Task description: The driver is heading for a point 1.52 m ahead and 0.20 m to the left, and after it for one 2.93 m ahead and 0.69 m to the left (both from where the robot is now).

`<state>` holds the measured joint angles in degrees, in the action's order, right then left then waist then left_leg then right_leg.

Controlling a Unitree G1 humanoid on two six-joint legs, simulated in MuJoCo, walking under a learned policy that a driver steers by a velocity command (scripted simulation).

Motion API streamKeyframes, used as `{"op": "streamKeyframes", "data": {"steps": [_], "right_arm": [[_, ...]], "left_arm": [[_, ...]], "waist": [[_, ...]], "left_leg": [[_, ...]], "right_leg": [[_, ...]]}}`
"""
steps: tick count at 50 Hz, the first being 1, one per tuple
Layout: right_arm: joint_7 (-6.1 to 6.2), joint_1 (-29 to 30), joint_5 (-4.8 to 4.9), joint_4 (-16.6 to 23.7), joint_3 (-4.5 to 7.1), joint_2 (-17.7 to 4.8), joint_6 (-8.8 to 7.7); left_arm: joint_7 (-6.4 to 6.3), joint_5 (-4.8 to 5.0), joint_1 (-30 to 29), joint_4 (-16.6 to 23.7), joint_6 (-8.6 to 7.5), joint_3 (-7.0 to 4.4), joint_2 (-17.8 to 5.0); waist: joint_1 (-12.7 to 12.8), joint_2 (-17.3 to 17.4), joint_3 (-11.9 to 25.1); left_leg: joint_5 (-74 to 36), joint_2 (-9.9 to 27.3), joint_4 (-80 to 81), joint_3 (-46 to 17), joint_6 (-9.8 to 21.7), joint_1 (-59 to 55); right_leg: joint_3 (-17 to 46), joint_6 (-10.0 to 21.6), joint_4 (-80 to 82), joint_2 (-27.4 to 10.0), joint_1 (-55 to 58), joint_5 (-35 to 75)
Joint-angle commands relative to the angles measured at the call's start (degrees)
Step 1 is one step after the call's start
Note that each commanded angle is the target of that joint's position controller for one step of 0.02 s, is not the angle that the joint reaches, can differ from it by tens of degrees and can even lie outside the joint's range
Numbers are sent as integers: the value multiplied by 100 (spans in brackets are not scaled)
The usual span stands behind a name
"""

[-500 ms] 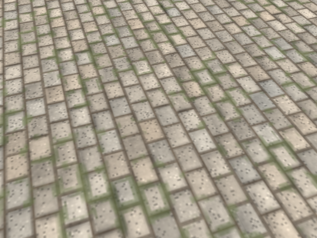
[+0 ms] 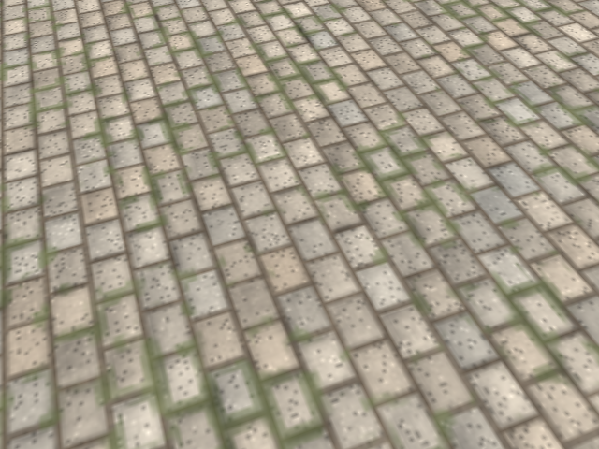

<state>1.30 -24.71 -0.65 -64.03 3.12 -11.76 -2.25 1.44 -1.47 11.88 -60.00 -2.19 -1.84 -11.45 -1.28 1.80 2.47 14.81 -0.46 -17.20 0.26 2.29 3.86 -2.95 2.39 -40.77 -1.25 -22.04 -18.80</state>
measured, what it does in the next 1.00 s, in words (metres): walks ahead: right foot, then left foot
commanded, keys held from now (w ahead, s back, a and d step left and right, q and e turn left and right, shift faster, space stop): w+shift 1.00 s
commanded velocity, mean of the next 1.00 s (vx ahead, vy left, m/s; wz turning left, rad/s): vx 0.92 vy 0.00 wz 0.00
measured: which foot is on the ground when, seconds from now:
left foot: down 0.00-0.08, up 0.10-0.52, down 0.54-1.00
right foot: up 0.00-0.06, down 0.08-0.54, up 0.56-0.98, down 1.00-1.00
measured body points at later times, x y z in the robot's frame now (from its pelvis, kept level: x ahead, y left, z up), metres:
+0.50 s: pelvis +0.29 -0.03 -0.03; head +0.34 -0.03 +0.41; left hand +0.17 +0.19 -0.16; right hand +0.55 -0.24 -0.12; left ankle +0.50 +0.06 -0.73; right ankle +0.05 -0.12 -0.75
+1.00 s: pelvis +0.77 -0.02 -0.04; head +0.81 -0.03 +0.41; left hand +1.03 +0.17 -0.12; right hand +0.66 -0.26 -0.17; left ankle +0.51 +0.05 -0.73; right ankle +0.96 -0.10 -0.74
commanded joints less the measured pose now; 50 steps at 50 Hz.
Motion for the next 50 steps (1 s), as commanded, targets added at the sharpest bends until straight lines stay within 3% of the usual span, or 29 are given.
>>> {"op": "streamKeyframes", "data": {"steps": [1,3,4,5,6,7,8,10,13,16,21,23,24,25,26,27,28,29,30,31,32,34,37,40,43,46,48,49,50], "right_arm": [[-19,612,31,443,188,-810,-147],[-70,762,-5,564,197,-760,-176],[-119,1060,-86,749,109,-463,-237],[-192,1354,-38,1210,-18,77,-324],[-249,1512,-137,1312,31,-225,-326],[-329,1712,-128,1377,60,-381,-340],[-395,1597,-140,1318,70,-421,-356],[-480,1445,-234,1252,90,-430,-249],[-509,2031,-179,1474,62,-349,-74],[-506,2911,-144,1838,25,-330,-42],[-509,3588,-67,2194,-71,-260,-69],[-423,3373,-58,2202,-42,-378,-85],[-366,3021,-64,2142,4,-509,-95],[-301,2230,-61,1958,85,-708,-110],[-219,978,-58,1586,199,-923,-125],[-137,-164,-145,1274,336,-1253,-144],[-120,-507,-343,1170,473,-1766,-173],[-240,-284,-221,1136,456,-1608,-176],[-270,431,-201,1124,400,-1318,-219],[-290,672,-161,1120,300,-881,-288],[-278,827,-171,1067,235,-663,-335],[-235,794,-116,884,96,-351,-406],[-199,431,-13,781,76,-515,-519],[-249,86,34,798,31,-494,-578],[-205,-332,128,718,29,-696,-654],[-144,-505,84,659,34,-973,-616],[-42,-512,-68,623,85,-1253,-488],[23,-391,-157,624,125,-1379,-398],[55,-132,-185,672,154,-1418,-315]], "left_arm": [[0,51,98,331,-71,-81,-189],[-84,48,1069,58,-152,-169,-291],[-157,-38,2119,-207,-263,-304,-696],[-178,-128,2557,-221,-304,-366,-1184],[-199,-121,1880,-103,-255,-313,-1001],[-161,-75,1238,144,-288,-273,-859],[-123,-33,1016,224,-343,-254,-788],[-151,18,983,228,-441,-182,-586],[-164,34,1473,69,-524,-150,-499],[-138,53,1752,64,-568,-122,-457],[-191,100,1875,22,-632,-119,-575],[-187,68,1852,4,-615,-137,-748],[-214,28,1882,-25,-576,-171,-888],[-260,-40,1861,-53,-503,-223,-1066],[-303,-73,1733,-44,-411,-280,-1217],[-296,-76,1589,44,-388,-274,-1101],[-100,150,2062,275,-428,-73,-88],[-51,226,1881,378,-564,-143,-375],[-102,234,1110,628,-573,-206,-618],[-103,173,768,710,-591,-184,-628],[-73,94,672,728,-550,-159,-481],[42,-88,790,787,-358,-90,-181],[135,-138,-2,1180,-192,-23,-187],[177,-108,-1073,1612,-230,43,-318],[246,15,-1720,1841,-278,143,-221],[154,19,-1768,1899,-284,86,-481],[52,10,-1046,1767,-275,-27,-764],[-27,27,-58,1495,-268,-133,-992],[-117,3,1129,1121,-243,-249,-1183]], "waist": [[416,566,-1011],[804,-89,-826],[1276,-1235,-435],[1185,-2399,-233],[779,-1474,-554],[520,-753,-739],[346,-433,-587],[132,-469,-527],[217,-415,-946],[363,-375,-1201],[371,-497,-1326],[196,-683,-961],[3,-883,-627],[-381,-1062,-159],[-942,-1076,437],[-1405,-892,994],[-797,730,1648],[-663,882,1888],[-399,522,690],[-306,-208,214],[-72,-390,-51],[344,-136,-342],[356,-61,-968],[111,-164,-1325],[-94,-74,-1338],[-48,122,-988],[395,500,-302],[886,631,234],[1479,556,718]], "left_leg": [[2125,1195,878,-962,911,1771],[1982,917,-270,-650,902,2712],[1206,352,-2393,3,744,3399],[1412,-349,-4297,197,572,4820],[782,78,-5208,-418,686,5229],[58,412,-5379,-484,646,5271],[-325,582,-5187,-478,526,4877],[-517,727,-4936,-281,258,4402],[-933,720,-4665,20,69,4776],[-1309,616,-3674,305,-28,4683],[-1754,396,-1982,730,320,3636],[-1354,12,-1725,967,576,2936],[-1024,-224,-1761,1039,679,2467],[-642,-409,-1797,974,784,1693],[-421,-525,-1580,940,867,434],[215,92,-1607,246,1001,-1246],[2781,1811,-1032,-2684,1511,-2875],[3560,2142,331,-4993,1551,-2827],[3019,1897,448,-4061,1340,-1960],[2005,1791,461,-3143,1263,-1013],[1479,1569,560,-2553,1130,-286],[1261,1227,835,-1799,967,733],[715,1012,1304,-1180,980,1070],[-798,571,1584,-378,892,1209],[-2559,687,2011,-86,760,923],[-5314,866,1453,186,575,-722],[-7305,1075,88,231,492,-1441],[-7489,1173,-1107,229,491,-1402],[-6824,1056,-2702,350,490,-952]], "right_leg": [[-468,35,1020,125,995,103],[-582,101,1459,294,2551,85],[800,267,2095,-603,3537,-960],[3937,760,3376,-2021,3841,-3350],[4493,993,3481,-2269,3235,-3764],[3821,920,3296,-2075,2794,-3114],[3108,812,3340,-1747,2497,-2404],[2291,682,3634,-1340,2115,-1642],[1602,756,3854,-1051,2059,-602],[1070,853,4080,-869,1958,396],[373,819,4463,-1005,2453,2705],[60,718,3726,-1063,2974,5407],[-11,663,3045,-1138,3219,6793],[-50,609,1993,-1206,3305,7594],[-138,550,489,-1169,3006,7572],[-108,531,-1343,-915,1724,6081],[98,375,-3690,48,-652,1200],[1001,541,-4480,498,-1534,-495],[928,631,-4573,53,-2068,175],[833,639,-4259,-214,-1911,620],[834,617,-3943,-393,-1629,720],[833,453,-3500,-607,-1209,692],[523,197,-2914,-832,-1956,1080],[32,96,-1205,-740,-1875,2130],[-396,238,308,-395,-871,3053],[-599,456,963,54,-744,2848],[-599,602,956,491,-21,1920],[-442,714,941,584,905,1489],[-361,817,1233,452,2053,1320]]}}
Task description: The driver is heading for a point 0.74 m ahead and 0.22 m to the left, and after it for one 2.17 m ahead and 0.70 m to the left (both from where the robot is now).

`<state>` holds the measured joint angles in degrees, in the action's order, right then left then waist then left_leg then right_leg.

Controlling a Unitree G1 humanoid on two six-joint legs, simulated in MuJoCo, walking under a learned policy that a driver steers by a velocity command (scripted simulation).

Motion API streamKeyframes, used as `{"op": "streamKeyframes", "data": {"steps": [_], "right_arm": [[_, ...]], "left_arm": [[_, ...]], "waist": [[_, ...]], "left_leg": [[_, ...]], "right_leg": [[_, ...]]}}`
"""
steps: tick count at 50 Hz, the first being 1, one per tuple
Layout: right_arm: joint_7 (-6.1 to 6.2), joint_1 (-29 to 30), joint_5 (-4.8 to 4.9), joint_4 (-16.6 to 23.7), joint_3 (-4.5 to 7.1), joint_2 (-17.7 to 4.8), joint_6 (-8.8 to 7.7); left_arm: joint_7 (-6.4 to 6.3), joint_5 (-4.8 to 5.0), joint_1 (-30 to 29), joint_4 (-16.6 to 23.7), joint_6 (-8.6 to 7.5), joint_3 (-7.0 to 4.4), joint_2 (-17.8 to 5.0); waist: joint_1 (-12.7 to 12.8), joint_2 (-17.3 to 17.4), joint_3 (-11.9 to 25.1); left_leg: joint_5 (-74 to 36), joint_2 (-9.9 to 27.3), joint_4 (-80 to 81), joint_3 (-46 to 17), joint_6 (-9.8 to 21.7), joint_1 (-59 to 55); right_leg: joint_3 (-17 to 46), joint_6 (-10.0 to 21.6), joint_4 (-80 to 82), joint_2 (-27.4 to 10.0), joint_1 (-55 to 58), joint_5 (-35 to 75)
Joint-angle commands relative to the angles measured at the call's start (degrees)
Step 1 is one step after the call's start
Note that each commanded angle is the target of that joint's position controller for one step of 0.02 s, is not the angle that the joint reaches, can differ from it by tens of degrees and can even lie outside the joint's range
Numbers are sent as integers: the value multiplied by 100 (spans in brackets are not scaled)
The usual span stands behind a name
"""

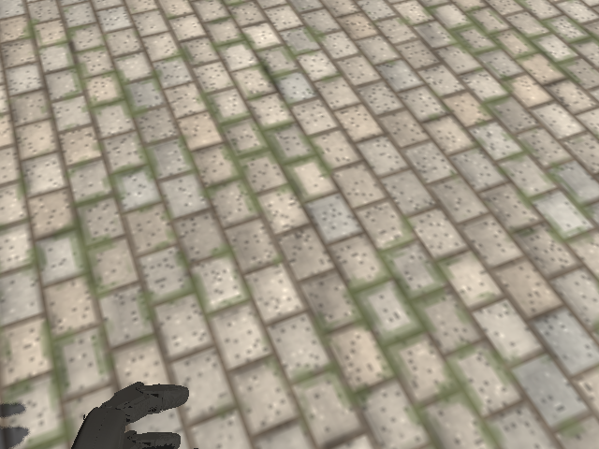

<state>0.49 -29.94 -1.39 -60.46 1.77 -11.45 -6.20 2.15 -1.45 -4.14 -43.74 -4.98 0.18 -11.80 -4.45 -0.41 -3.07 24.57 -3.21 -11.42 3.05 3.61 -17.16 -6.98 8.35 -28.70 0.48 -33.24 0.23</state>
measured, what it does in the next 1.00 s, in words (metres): walks ahead, turning left: left foot, then right foot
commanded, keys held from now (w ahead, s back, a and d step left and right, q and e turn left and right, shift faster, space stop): w+shift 0.20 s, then w+q+shift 0.74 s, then w+shift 0.06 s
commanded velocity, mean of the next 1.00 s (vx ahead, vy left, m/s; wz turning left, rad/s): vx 1.00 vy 0.00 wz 0.56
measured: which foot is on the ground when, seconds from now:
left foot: down 0.00-0.02, up 0.04-0.46, down 0.48-0.90, up 0.92-1.00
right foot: down 0.00-0.48, up 0.50-0.88, down 0.90-1.00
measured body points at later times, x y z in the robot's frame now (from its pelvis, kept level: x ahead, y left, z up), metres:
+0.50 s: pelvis +0.51 +0.02 -0.01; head +0.54 +0.02 +0.44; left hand +0.41 +0.27 -0.14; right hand +0.73 -0.19 -0.11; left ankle +0.64 +0.06 -0.71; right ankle +0.22 -0.08 -0.64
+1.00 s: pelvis +0.98 +0.11 +0.01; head +1.01 +0.13 +0.46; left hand +1.00 +0.42 -0.07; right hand +1.18 -0.13 -0.10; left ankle +0.76 +0.09 -0.59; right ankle +1.11 +0.03 -0.71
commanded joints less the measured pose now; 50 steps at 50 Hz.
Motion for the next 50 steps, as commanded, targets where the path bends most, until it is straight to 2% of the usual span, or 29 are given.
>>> {"op": "streamKeyframes", "data": {"steps": [1,2,3,5,7,10,13,16,20,22,23,24,25,26,27,29,31,32,36,39,41,43,44,45,46,47,48,49,50], "right_arm": [[101,442,-126,460,224,-1040,76],[-83,-333,291,683,59,-194,-45],[-21,246,285,793,133,-774,-99],[-31,1160,191,1031,108,-696,-114],[-166,1178,-36,1142,40,-412,61],[-311,1718,-137,1410,-21,-336,232],[-364,2606,-31,1765,-89,-418,217],[-448,3234,68,1972,-174,-335,170],[-404,3083,0,1855,-92,-697,163],[-351,1796,2,1512,45,-1030,181],[-305,563,18,1146,180,-1270,203],[-222,-288,-9,955,352,-1514,261],[-166,72,8,938,520,-1984,369],[-172,309,-32,1098,604,-2229,436],[-110,523,-39,1215,565,-1782,429],[-73,777,25,1045,447,-1279,361],[-19,934,92,1085,350,-1117,235],[-28,921,140,1116,346,-1164,168],[-74,746,156,1232,421,-1377,64],[-136,362,220,1217,508,-1528,91],[-98,364,214,1249,538,-1584,118],[-67,515,157,1321,592,-1834,111],[-87,834,131,1402,630,-2028,92],[-113,1120,90,1542,546,-1711,33],[-73,978,164,1781,279,-640,11],[-43,406,358,2087,194,-845,74],[-15,939,142,1848,228,-1214,186],[-105,1261,29,1859,234,-1216,232],[-191,1460,-33,1884,215,-1111,271]], "left_arm": [[-289,-123,3646,-667,63,-598,-1588],[-211,-178,3317,-660,59,-694,-1825],[-101,-117,2835,-605,65,-679,-1450],[-80,-123,2348,-780,-59,-521,-750],[-151,-100,2324,-979,-140,-393,-453],[-164,75,2518,-1142,-285,-374,-562],[-99,61,2642,-1101,-382,-383,-686],[-114,160,2977,-1175,-487,-357,-793],[-343,39,3254,-1185,-359,-362,-1131],[-488,-101,3085,-1089,-142,-447,-1432],[-519,-155,2773,-967,-43,-494,-1545],[-492,-166,2513,-889,-24,-528,-1571],[-350,-185,2599,-503,-199,-360,-691],[-277,140,2613,-9,-304,-262,-720],[-279,49,1967,59,-394,-232,-971],[-243,-91,1576,222,-387,-193,-864],[-196,-308,1641,287,-108,-132,-728],[-169,-333,1581,389,-11,-112,-687],[-53,-195,177,1077,35,38,-566],[-64,-66,-152,1253,14,55,-613],[-114,-47,-158,1341,0,24,-753],[-232,-22,687,1147,-34,-162,-1208],[-313,10,1693,918,-64,-281,-1438],[-433,-68,2949,657,-74,-438,-1787],[-496,-312,3577,516,-73,-529,-2097],[-386,-277,2959,579,-32,-616,-2264],[-335,-221,2263,731,1,-508,-1484],[-298,-180,2035,646,5,-412,-1085],[-273,-223,2076,494,-3,-383,-959]], "waist": [[1974,311,1862],[1003,-1849,2644],[1095,-780,2203],[807,345,674],[362,193,297],[214,-48,-246],[387,-22,-592],[588,-59,-619],[433,-518,-57],[-276,-799,727],[-844,-825,1242],[-1252,-642,1455],[-344,1391,1390],[-196,1563,2377],[-305,155,1599],[262,-628,431],[656,-662,106],[715,-523,10],[351,-48,-416],[-37,242,-77],[-19,327,71],[419,368,774],[1065,393,1280],[1644,243,1918],[1476,-1224,2431],[826,-2347,2991],[868,-1088,1864],[820,-440,1108],[753,-95,760]], "left_leg": [[-5390,925,-5431,40,432,2503],[-111,-228,-7682,-473,152,4913],[-390,137,-7810,-923,379,5676],[-985,619,-7037,-844,407,5754],[-1028,856,-6519,-910,305,5247],[-1175,1137,-5781,-656,56,5664],[-2367,985,-4289,-336,44,5638],[-3647,712,-2894,270,270,4786],[-3205,-34,-2343,816,574,4599],[-2450,-451,-2387,838,750,3396],[-2187,-424,-2264,614,933,2320],[-1489,-87,-2120,-19,1158,1258],[-2729,1103,-2487,-2014,1624,-174],[-866,1884,-1096,-4828,2786,-1353],[-361,1834,-398,-4807,2418,-742],[-1307,1371,-196,-3755,1899,1262],[-1788,912,-86,-3048,1732,2528],[-1819,765,-11,-2852,1706,2933],[-2957,205,310,-2293,1371,3980],[-4138,262,113,-2361,1030,3252],[-4757,335,-316,-2435,846,2658],[-5980,352,-1628,-2528,567,2246],[-5848,249,-2823,-2496,464,2517],[-4804,46,-4372,-2285,413,3339],[368,-465,-6265,-1646,391,4901],[375,-372,-7160,-1222,378,5833],[-399,120,-7113,-1053,368,6099],[-829,304,-6793,-932,304,6020],[-888,430,-6608,-901,257,5887]], "right_leg": [[1211,385,-409,-821,4568,-2128],[4870,1176,671,-2302,6065,-3563],[5127,1050,1269,-2061,5746,-3597],[3454,767,1492,-1708,3937,-2139],[2654,505,1753,-1304,2716,-1886],[1955,412,2300,-1019,2141,-1617],[754,146,2630,-657,1913,-34],[138,-188,3052,-726,2081,1452],[-411,-593,1962,-962,4084,5349],[-474,-689,-96,-1148,4333,6636],[-431,-660,-1714,-1207,4009,6456],[-471,-582,-3804,-877,3006,4640],[-86,-792,-5939,145,484,-2333],[1061,-897,-7051,409,-1387,-2779],[1334,-726,-6528,-48,-1786,-2153],[1284,-747,-5255,-445,-1191,-1881],[1197,-965,-4727,-641,-582,-2060],[1112,-1058,-4307,-720,-474,-2185],[611,-1205,-1921,-585,230,-430],[518,-1042,-860,-239,749,637],[623,-941,-250,-97,1065,523],[753,-831,-61,148,2233,-92],[816,-782,-11,25,3320,-410],[1284,-670,-340,-611,4750,-1442],[3245,-461,-49,-2352,6059,-2713],[6019,60,1086,-3018,6064,-3710],[5183,41,1340,-2492,5039,-4383],[4092,0,1313,-2145,4183,-3600],[3414,-56,1370,-1900,3614,-2693]]}}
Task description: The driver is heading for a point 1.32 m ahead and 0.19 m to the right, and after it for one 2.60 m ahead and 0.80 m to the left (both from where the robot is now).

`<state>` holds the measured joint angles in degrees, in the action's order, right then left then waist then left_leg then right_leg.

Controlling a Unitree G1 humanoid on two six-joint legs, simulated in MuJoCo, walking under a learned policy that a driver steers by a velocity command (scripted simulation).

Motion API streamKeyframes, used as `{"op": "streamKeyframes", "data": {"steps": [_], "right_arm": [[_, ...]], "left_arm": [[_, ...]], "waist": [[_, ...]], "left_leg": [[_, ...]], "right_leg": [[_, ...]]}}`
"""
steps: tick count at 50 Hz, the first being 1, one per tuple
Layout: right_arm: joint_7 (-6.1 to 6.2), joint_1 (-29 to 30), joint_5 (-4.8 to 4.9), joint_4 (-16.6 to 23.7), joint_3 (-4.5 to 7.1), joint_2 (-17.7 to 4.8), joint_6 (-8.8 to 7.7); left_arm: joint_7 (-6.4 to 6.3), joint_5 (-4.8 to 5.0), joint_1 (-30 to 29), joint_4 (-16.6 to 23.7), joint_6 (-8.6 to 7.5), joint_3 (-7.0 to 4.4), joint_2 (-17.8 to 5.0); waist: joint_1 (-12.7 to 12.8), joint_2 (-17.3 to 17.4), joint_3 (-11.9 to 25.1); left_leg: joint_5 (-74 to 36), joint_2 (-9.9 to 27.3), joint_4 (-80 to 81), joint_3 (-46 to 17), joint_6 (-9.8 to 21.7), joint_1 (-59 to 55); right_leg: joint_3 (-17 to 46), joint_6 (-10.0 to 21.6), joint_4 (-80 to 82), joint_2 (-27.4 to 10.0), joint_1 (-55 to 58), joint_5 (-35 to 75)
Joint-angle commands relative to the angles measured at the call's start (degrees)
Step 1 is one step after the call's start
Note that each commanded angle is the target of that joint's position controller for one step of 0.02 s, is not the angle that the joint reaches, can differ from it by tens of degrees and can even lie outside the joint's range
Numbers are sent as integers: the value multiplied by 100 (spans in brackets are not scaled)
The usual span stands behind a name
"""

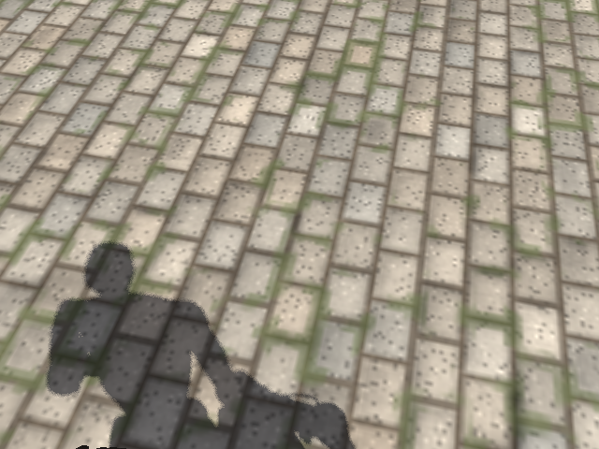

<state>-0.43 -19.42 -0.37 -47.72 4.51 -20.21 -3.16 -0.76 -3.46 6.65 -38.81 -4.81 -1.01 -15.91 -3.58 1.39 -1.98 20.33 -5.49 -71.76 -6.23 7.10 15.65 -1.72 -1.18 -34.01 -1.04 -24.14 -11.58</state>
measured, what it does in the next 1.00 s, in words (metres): walks ahead: left foot, then right foot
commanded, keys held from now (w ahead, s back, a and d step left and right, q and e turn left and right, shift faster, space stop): w+shift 0.46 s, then w+e+shift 0.54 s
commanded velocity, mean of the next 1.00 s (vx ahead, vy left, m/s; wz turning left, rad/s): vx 1.00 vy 0.00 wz -0.15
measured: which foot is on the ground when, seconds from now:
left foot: up 0.00-0.32, down 0.34-0.80, up 0.82-1.00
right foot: down 0.00-0.32, up 0.34-0.78, down 0.80-1.00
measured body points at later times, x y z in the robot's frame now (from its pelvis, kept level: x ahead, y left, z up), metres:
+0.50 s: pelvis +0.46 +0.06 +0.01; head +0.47 +0.06 +0.46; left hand +0.49 +0.32 -0.11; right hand +0.57 -0.21 -0.11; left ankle +0.45 +0.11 -0.72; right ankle +0.40 -0.11 -0.62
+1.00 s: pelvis +0.94 +0.06 +0.01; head +0.96 +0.06 +0.46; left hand +0.97 +0.35 -0.12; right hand +1.11 -0.20 -0.05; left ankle +1.04 +0.23 -0.64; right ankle +0.91 +0.04 -0.72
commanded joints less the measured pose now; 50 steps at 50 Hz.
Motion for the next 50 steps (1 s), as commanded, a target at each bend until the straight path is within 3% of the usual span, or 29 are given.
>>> {"op": "streamKeyframes", "data": {"steps": [1,4,7,10,12,14,16,17,18,19,20,21,22,24,26,28,31,33,35,37,38,39,40,41,42,43,44,47,50], "right_arm": [[-193,542,-197,728,-101,-58,10],[-291,846,-226,1016,-248,260,134],[-360,1577,-240,1405,-313,95,110],[-504,2246,-190,1609,-422,118,41],[-491,2405,-187,1614,-435,84,17],[-373,2080,-263,1500,-375,-100,2],[-210,122,-288,891,-189,-429,-3],[-100,-776,-361,612,-30,-822,11],[-1,-622,-409,603,98,-1396,14],[10,-777,-238,691,152,-1374,20],[34,-415,-186,526,118,-1056,-3],[27,-224,-140,432,62,-766,-60],[15,-1,-161,404,12,-539,-120],[31,117,-140,335,-107,-183,-210],[12,-71,-47,169,-104,-156,-334],[-35,-158,-59,114,-107,-159,-411],[-66,-146,-14,81,-174,-80,-533],[-19,-360,22,-22,-180,-235,-614],[92,-508,-24,-67,-150,-475,-584],[271,-470,-144,-41,-75,-772,-403],[333,-263,-217,33,-34,-887,-278],[360,120,-269,166,5,-993,-179],[282,341,-280,209,-23,-772,-183],[149,-135,-154,754,-251,129,-313],[143,155,-145,1037,-342,-142,-449],[102,598,-191,1080,-362,-294,-544],[70,677,-217,1094,-372,-279,-562],[47,683,-433,1184,-453,-115,-165],[-53,1636,-338,1669,-562,51,-71]], "left_arm": [[16,-7,1206,-217,-63,-226,-473],[145,180,1507,-642,-247,-182,-313],[179,204,1442,-731,-318,-216,-538],[192,265,1606,-838,-330,-244,-771],[189,275,1887,-1001,-303,-265,-991],[113,259,2099,-1131,-230,-304,-1299],[13,257,1933,-1135,-60,-326,-1496],[6,241,1954,-1000,-38,-269,-1267],[144,261,2418,-700,-53,-90,-271],[108,361,2117,-503,-99,-171,-772],[87,361,1444,-369,-121,-194,-846],[111,322,1277,-348,-143,-121,-667],[135,247,1259,-407,-89,-98,-576],[244,152,1630,-538,120,-60,-391],[324,145,1174,-421,237,-47,-251],[358,211,443,-177,250,-32,-232],[456,285,-92,-26,185,28,-182],[522,307,-431,64,162,78,-109],[524,270,-349,-27,155,45,-283],[483,229,349,-221,200,-55,-603],[447,225,1313,-486,213,-164,-846],[378,218,2616,-856,226,-312,-1095],[260,265,3059,-1009,274,-472,-1337],[210,167,2415,-886,376,-629,-1983],[196,281,2153,-622,398,-681,-1894],[130,290,1953,-620,389,-613,-1467],[121,284,1764,-700,378,-533,-1138],[99,306,1468,-663,176,-413,-909],[127,323,1383,-550,33,-484,-1104]], "waist": [[567,-335,401],[314,-628,81],[231,-616,-287],[349,-410,-525],[377,-392,-554],[135,-752,-79],[-866,-916,1013],[-1135,-661,1582],[-271,1077,2037],[-527,779,2709],[-335,261,1467],[-123,32,697],[144,-191,382],[551,25,248],[542,70,-220],[403,56,-588],[373,-43,-564],[301,-92,-580],[361,69,-290],[800,490,278],[1293,588,727],[1925,539,1149],[2032,-105,1118],[892,-2053,1370],[1144,-997,1990],[999,-73,1084],[633,400,430],[60,410,-240],[215,51,-514]], "left_leg": [[-437,761,-427,-31,-113,2529],[-374,880,15,-131,-164,2764],[-1179,848,1179,10,-229,2883],[-2094,696,2846,820,-130,1646],[-2103,540,3325,1091,35,1319],[-1489,150,3498,1345,211,775],[-1121,-72,3900,1208,445,-1336],[-388,592,3782,411,521,-2857],[700,2307,4194,-2262,759,-4174],[913,2685,5144,-4157,1046,-4409],[312,2332,5319,-3080,946,-3607],[-426,2131,5466,-2380,908,-2576],[-794,1861,5609,-1888,763,-1821],[-908,1684,6016,-1266,676,-879],[-1082,1642,6443,-737,583,-624],[-1886,1400,6762,57,321,-468],[-3535,1058,6940,1180,-110,-317],[-4424,1247,7143,1391,-292,-658],[-6693,1311,6576,1665,-526,-1648],[-8678,1502,5141,1751,-726,-2311],[-9097,1576,3780,1733,-760,-2208],[-8652,1611,1909,1658,-729,-1541],[-4481,872,-493,1697,-649,-269],[957,-69,-2772,1029,-1035,2704],[592,169,-2807,0,-855,3509],[27,550,-2020,-148,-709,3508],[-186,783,-1260,-42,-669,3139],[149,1139,-101,124,-944,2205],[-879,1185,1726,562,-1109,1506]], "right_leg": [[2354,886,1983,-1545,2278,-953],[1543,871,2346,-1417,1877,30],[585,859,2815,-1232,1575,879],[-198,788,3522,-1058,1071,1559],[-448,793,3420,-1145,1653,3010],[-646,731,2353,-1265,2527,5859],[-765,629,-261,-1237,2319,6625],[-675,604,-2160,-1013,1134,4762],[-399,448,-4363,-67,-973,-1558],[645,586,-5248,260,-1760,-1595],[613,622,-5024,-154,-2267,-844],[511,586,-4576,-327,-2126,-565],[533,533,-4192,-495,-1781,-521],[601,412,-3750,-629,-1150,-570],[640,344,-3358,-694,-1551,-407],[509,369,-2659,-608,-1827,393],[-132,536,-1333,-342,-1076,1832],[-417,741,-671,-193,-661,2532],[-790,894,-380,267,-469,2335],[-978,1036,-366,725,185,1468],[-936,1151,-420,905,1071,1060],[-504,1410,-188,778,2316,726],[186,1673,-118,369,3223,206],[3199,2791,79,-1033,4872,807],[4865,3167,1386,-1425,5090,-665],[4623,2780,1942,-1332,4096,-1260],[4116,2466,2126,-1128,2961,-979],[2913,2192,2317,-392,837,-97],[2292,2041,2650,102,-281,508]]}}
